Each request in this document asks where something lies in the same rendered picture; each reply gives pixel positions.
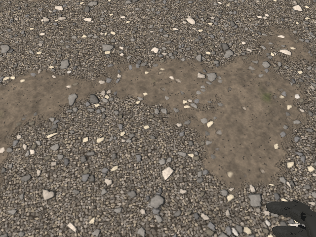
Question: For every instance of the robot right hand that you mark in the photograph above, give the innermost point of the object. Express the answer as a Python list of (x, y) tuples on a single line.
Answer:
[(298, 211)]

